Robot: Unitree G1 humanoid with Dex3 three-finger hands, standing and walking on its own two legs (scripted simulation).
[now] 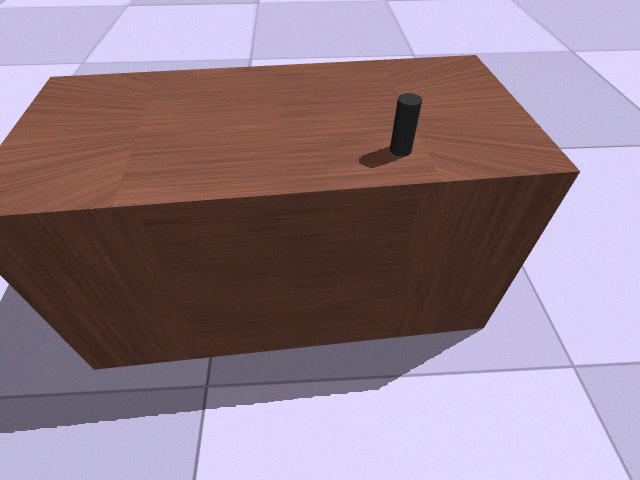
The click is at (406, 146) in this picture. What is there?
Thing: squat round
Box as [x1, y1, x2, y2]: [390, 93, 421, 156]
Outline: 411,93 401,94 398,97 390,151 400,156 407,155 411,151 421,103 421,98
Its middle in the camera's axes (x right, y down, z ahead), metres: +0.20 -0.26 +0.89
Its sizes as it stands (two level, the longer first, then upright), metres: 0.052 0.052 0.131
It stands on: a support 0.70 m high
